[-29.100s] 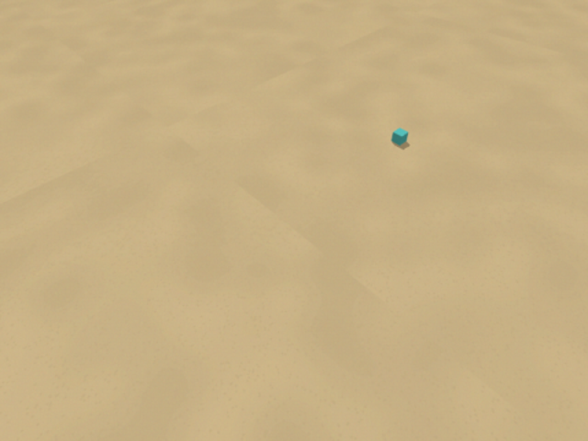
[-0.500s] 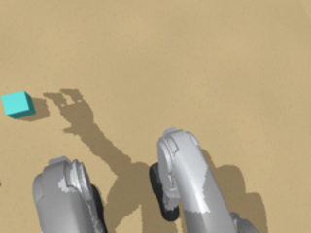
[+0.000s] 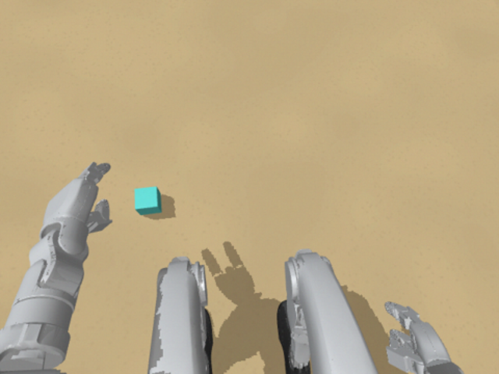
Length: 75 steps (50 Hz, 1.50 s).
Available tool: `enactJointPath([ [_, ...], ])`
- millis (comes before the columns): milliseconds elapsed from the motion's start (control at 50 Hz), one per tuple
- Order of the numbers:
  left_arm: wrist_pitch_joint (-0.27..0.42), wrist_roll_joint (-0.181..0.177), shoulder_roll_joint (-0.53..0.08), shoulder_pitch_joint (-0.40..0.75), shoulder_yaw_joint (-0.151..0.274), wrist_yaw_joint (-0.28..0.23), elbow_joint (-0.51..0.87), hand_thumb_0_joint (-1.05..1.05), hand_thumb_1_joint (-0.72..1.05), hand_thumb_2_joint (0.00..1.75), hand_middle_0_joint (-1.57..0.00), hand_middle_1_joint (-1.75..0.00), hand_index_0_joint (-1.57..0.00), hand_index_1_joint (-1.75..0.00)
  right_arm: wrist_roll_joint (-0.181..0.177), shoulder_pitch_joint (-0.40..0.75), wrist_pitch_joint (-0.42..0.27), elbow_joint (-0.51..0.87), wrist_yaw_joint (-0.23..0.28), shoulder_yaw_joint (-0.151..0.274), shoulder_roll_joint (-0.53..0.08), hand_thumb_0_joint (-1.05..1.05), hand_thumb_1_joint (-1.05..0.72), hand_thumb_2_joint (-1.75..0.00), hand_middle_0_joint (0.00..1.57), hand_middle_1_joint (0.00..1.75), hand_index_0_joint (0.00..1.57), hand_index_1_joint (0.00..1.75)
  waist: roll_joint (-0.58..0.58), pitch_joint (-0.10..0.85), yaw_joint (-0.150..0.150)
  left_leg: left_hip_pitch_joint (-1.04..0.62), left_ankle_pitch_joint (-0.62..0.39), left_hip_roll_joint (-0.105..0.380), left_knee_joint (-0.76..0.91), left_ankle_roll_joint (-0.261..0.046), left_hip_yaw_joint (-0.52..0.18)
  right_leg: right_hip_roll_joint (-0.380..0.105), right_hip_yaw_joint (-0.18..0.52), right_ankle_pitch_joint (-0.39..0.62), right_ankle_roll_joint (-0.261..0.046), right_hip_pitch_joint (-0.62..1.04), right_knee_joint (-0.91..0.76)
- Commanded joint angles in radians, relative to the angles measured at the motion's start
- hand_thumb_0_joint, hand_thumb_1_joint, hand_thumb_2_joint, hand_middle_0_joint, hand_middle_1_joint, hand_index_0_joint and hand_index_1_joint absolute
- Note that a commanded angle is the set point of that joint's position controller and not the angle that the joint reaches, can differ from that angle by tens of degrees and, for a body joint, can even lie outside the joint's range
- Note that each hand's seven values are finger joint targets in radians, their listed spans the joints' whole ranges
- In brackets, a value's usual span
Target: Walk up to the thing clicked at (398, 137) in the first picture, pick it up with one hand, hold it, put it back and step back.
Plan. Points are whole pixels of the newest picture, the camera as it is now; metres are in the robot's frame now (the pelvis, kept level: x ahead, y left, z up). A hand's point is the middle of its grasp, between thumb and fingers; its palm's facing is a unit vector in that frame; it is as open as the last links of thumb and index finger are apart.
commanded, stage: home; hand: left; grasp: from above
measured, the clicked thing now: (148, 201) +0.52 +0.27 -0.45
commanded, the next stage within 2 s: none
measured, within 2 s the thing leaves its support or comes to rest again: neither
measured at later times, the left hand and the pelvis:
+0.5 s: hand (66, 271) +0.27 +0.21 +0.10, palm faces +0.09 -0.96 -0.27, open 7.4 cm; pelvis +0.05 +0.00 +0.18, yaw +4 degrees
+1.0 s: hand (4, 338) +0.22 +0.19 +0.19, palm faces +0.16 -0.97 -0.20, open 7.4 cm; pelvis +0.08 +0.00 +0.24, yaw +6 degrees
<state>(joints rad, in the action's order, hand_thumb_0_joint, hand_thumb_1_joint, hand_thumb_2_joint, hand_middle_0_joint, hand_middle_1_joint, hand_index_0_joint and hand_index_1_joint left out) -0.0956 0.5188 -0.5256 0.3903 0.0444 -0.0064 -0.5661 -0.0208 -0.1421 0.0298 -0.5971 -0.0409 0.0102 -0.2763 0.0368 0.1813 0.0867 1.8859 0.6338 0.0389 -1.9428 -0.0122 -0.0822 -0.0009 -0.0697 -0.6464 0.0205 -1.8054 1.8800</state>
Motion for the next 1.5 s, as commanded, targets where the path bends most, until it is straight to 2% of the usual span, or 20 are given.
enactJointPath([
  [0,-0.025,-0.114,-0.123,0.127,0.046,-0.047,0.256,0.0,0.9,0.9,-0.2,-0.3,-0.2,-0.3,-0.012,-0.069,-0.064,0.082,0.051,0.056,-0.16,0.0,-0.9,-0.9,0.2,0.3,0.2,0.3,0.137,0.477,0.027,-0.583,0.02,-0.002,0.424,-0.01,-0.04,0.021,-0.002,0.081,-0.046,0.335,-0.34],
  [40,-0.039,-0.164,-0.109,0.094,0.06,-0.058,0.331,0.0,0.9,0.9,-0.2,-0.3,-0.2,-0.3,-0.017,-0.053,-0.088,0.09,0.066,0.053,-0.153,0.0,-0.9,-0.9,0.2,0.3,0.2,0.3,0.161,0.5,0.017,-0.649,-0.009,-0.005,0.462,-0.006,-0.042,0.019,0.005,0.104,-0.047,0.389,-0.372],
  [100,-0.073,-0.243,-0.04,-0.034,0.042,-0.067,0.335,0.0,0.9,0.9,-0.2,-0.3,-0.2,-0.3,-0.022,-0.026,-0.113,0.099,0.082,0.041,-0.137,0.0,-0.9,-0.9,0.2,0.3,0.2,0.3,0.116,0.423,0.023,-0.694,-0.027,-0.009,0.53,-0.006,-0.039,0.015,0.014,0.111,-0.044,0.466,-0.452],
  [140,-0.089,-0.293,-0.046,-0.072,0.07,-0.078,0.397,0.0,0.9,0.9,-0.2,-0.3,-0.2,-0.3,-0.025,-0.016,-0.127,0.114,0.094,0.039,-0.126,0.0,-0.9,-0.9,0.2,0.3,0.2,0.3,0.111,0.444,0.015,-0.744,-0.058,-0.015,0.555,-0.008,-0.015,0.016,0.026,0.127,-0.044,0.544,-0.516],
  [160,-0.102,-0.319,-0.035,-0.113,0.072,-0.08,0.397,0.0,0.9,0.9,-0.2,-0.3,-0.2,-0.3,-0.024,-0.01,-0.133,0.114,0.099,0.035,-0.123,0.0,-0.9,-0.9,0.2,0.3,0.2,0.3,0.106,0.421,0.01,-0.767,-0.05,-0.014,0.587,-0.007,-0.021,0.014,0.028,0.119,-0.043,0.569,-0.538],
  [180,-0.11,-0.347,-0.002,-0.143,0.05,-0.079,0.412,0.0,0.9,0.9,-0.2,-0.3,-0.2,-0.3,-0.023,-0.001,-0.141,0.118,0.103,0.032,-0.116,0.0,-0.9,-0.9,0.2,0.3,0.2,0.3,0.105,0.392,0.019,-0.78,-0.05,-0.012,0.611,-0.007,-0.021,0.014,0.027,0.122,-0.042,0.588,-0.56],
  [240,-0.138,-0.411,0.01,-0.219,0.073,-0.089,0.478,0.0,0.9,0.9,-0.2,-0.3,-0.2,-0.3,-0.025,0.006,-0.158,0.137,0.122,0.025,-0.105,0.0,-0.9,-0.9,0.2,0.3,0.2,0.3,0.099,0.386,0.001,-0.872,-0.067,-0.015,0.681,-0.006,-0.017,0.015,0.033,0.139,-0.041,0.68,-0.641],
  [280,-0.163,-0.441,0.053,-0.296,0.06,-0.09,0.494,0.0,0.9,0.9,-0.2,-0.3,-0.2,-0.3,-0.025,-0.007,-0.168,0.141,0.134,0.015,-0.097,0.0,-0.9,-0.9,0.2,0.3,0.2,0.3,0.088,0.362,0.004,-0.929,-0.115,-0.013,0.731,-0.003,-0.018,0.014,0.028,0.177,-0.04,0.733,-0.683],
  [380,-0.221,-0.519,0.105,-0.432,0.08,-0.093,0.593,0.0,0.9,0.9,-0.2,-0.3,-0.2,-0.3,-0.026,-0.037,-0.188,0.16,0.177,-0.007,-0.073,0.0,-0.9,-0.9,0.2,0.3,0.2,0.3,0.074,0.316,-0.003,-1.041,-0.205,-0.019,0.834,-0.002,-0.002,0.016,0.03,0.248,-0.036,0.897,-0.811],
  [500,-0.268,-0.575,0.165,-0.619,0.074,-0.083,0.705,0.0,0.9,0.9,-0.2,-0.3,-0.2,-0.3,-0.015,-0.079,-0.219,0.18,0.215,-0.016,-0.06,0.0,-0.9,-0.9,0.2,0.3,0.2,0.3,0.073,0.249,-0.01,-1.185,-0.38,-0.02,0.942,0.004,0.018,0.026,0.012,0.392,-0.033,1.06,-0.921],
  [640,-0.303,-0.584,0.203,-0.841,0.055,-0.064,0.827,0.0,0.9,0.9,-0.2,-0.3,-0.2,-0.3,-0.005,-0.099,-0.249,0.22,0.235,-0.011,-0.048,0.0,-0.9,-0.9,0.2,0.3,0.2,0.3,0.037,0.156,-0.03,-1.269,-0.439,-0.03,1.04,0.0,0.037,0.032,-0.005,0.442,-0.03,1.182,-1.035],
  [720,-0.315,-0.581,0.215,-0.89,0.042,-0.049,0.868,0.0,0.9,0.9,-0.2,-0.3,-0.2,-0.3,-0.002,-0.095,-0.265,0.234,0.238,-0.008,-0.05,0.0,-0.9,-0.9,0.2,0.3,0.2,0.3,-0.001,0.079,-0.04,-1.278,-0.411,-0.031,1.08,-0.003,0.037,0.032,-0.016,0.414,-0.026,1.198,-1.074],
  [800,-0.318,-0.574,0.211,-0.873,0.037,-0.032,0.894,0.0,0.9,0.9,-0.2,-0.3,-0.2,-0.3,0.005,-0.088,-0.285,0.235,0.239,-0.001,-0.057,0.0,-0.9,-0.9,0.2,0.3,0.2,0.3,-0.001,0.035,-0.034,-1.28,-0.356,-0.032,1.102,-0.003,0.042,0.029,-0.017,0.358,-0.023,1.185,-1.094],
  [860,-0.314,-0.57,0.212,-0.86,0.038,-0.022,0.871,0.0,0.9,0.9,-0.2,-0.3,-0.2,-0.3,0.01,-0.088,-0.297,0.229,0.238,0.003,-0.062,0.0,-0.9,-0.9,0.2,0.3,0.2,0.3,-0.015,0.026,-0.026,-1.286,-0.358,-0.034,1.096,-0.004,0.042,0.025,-0.014,0.363,-0.018,1.183,-1.096],
  [1020,-0.302,-0.564,0.204,-0.859,0.045,-0.018,0.881,0.0,0.9,0.9,-0.2,-0.3,-0.2,-0.3,0.016,-0.077,-0.318,0.219,0.235,0.004,-0.065,0.0,-0.9,-0.9,0.2,0.3,0.2,0.3,0.004,0.072,-0.037,-1.307,-0.376,-0.043,1.085,-0.004,0.049,0.018,0.0,0.39,-0.015,1.215,-1.093],
  [1200,-0.304,-0.562,0.202,-0.852,0.044,-0.024,0.88,0.0,0.9,0.9,-0.2,-0.3,-0.2,-0.3,0.015,-0.058,-0.321,0.215,0.236,-0.001,-0.062,0.0,-0.9,-0.9,0.2,0.3,0.2,0.3,0.004,0.025,-0.049,-1.281,-0.294,-0.041,1.107,-0.003,0.05,0.018,-0.002,0.311,-0.016,1.201,-1.113],
  [1240,-0.305,-0.563,0.198,-0.874,0.054,-0.025,0.879,0.0,0.9,0.9,-0.2,-0.3,-0.2,-0.3,0.015,-0.062,-0.322,0.216,0.237,0.002,-0.061,0.0,-0.9,-0.9,0.2,0.3,0.2,0.3,-0.01,0.054,-0.056,-1.286,-0.323,-0.04,1.098,-0.004,0.048,0.017,-0.001,0.335,-0.015,1.216,-1.108],
  [1300,-0.306,-0.564,0.204,-0.87,0.043,-0.023,0.88,0.0,0.9,0.9,-0.2,-0.3,-0.2,-0.3,0.014,-0.072,-0.323,0.212,0.238,0.003,-0.064,0.0,-0.9,-0.9,0.2,0.3,0.2,0.3,0.016,0.064,-0.049,-1.306,-0.351,-0.037,1.098,0.0,0.049,0.02,0.0,0.359,-0.018,1.21,-1.093],
  [1420,-0.305,-0.571,0.205,-0.865,0.047,-0.021,0.872,0.0,0.9,0.9,-0.2,-0.3,-0.2,-0.3,0.013,-0.069,-0.325,0.214,0.237,0.001,-0.062,0.0,-0.9,-0.9,0.2,0.3,0.2,0.3,-0.003,0.042,-0.051,-1.282,-0.306,-0.037,1.107,-0.003,0.043,0.021,-0.004,0.32,-0.016,1.204,-1.104],
  [1480,-0.305,-0.568,0.202,-0.865,0.045,-0.019,0.87,0.0,0.9,0.9,-0.2,-0.3,-0.2,-0.3,0.012,-0.074,-0.326,0.212,0.238,0.006,-0.067,0.0,-0.9,-0.9,0.2,0.3,0.2,0.3,0.0,0.048,-0.047,-1.292,-0.328,-0.036,1.102,-0.002,0.045,0.021,-0.001,0.338,-0.017,1.203,-1.098],
])
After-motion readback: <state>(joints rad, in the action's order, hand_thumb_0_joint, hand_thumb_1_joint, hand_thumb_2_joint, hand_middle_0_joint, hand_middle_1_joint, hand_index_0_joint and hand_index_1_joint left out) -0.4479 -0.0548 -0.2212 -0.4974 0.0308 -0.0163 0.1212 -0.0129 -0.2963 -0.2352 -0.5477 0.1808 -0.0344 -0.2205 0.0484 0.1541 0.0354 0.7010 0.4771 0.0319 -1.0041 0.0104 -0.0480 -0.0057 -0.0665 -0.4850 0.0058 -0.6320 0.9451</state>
